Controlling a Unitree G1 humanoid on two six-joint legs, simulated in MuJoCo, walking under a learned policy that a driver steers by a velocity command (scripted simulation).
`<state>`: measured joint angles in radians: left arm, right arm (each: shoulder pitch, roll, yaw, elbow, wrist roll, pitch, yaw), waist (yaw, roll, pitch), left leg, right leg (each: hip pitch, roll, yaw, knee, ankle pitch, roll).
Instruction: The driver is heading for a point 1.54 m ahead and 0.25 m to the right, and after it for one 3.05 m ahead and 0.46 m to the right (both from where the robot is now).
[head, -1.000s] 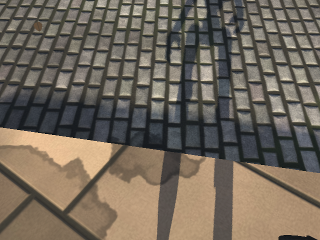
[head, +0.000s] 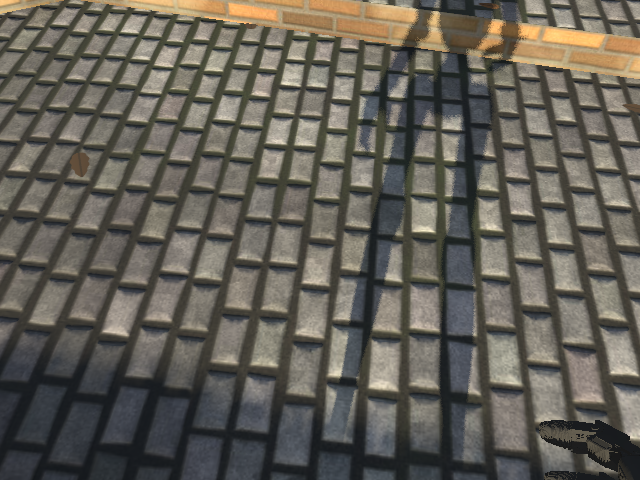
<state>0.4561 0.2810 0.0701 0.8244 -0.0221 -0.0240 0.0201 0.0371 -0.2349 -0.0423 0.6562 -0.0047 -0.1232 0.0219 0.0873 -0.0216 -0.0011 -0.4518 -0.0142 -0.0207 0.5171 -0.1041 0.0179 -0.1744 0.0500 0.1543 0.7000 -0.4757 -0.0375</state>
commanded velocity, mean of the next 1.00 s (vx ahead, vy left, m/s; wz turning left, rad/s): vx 0.50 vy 0.00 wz -0.30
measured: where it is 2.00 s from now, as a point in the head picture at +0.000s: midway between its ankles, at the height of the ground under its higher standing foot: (430, 312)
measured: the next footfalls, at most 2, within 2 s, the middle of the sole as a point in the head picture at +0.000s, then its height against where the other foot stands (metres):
right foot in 0.48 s outside the picture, level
left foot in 0.94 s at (397, 442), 0.17 m lower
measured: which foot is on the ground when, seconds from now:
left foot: down 0.00-0.50, up 0.52-0.92, down 0.94-1.00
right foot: up 0.00-0.46, down 0.48-0.94, up 0.96-1.00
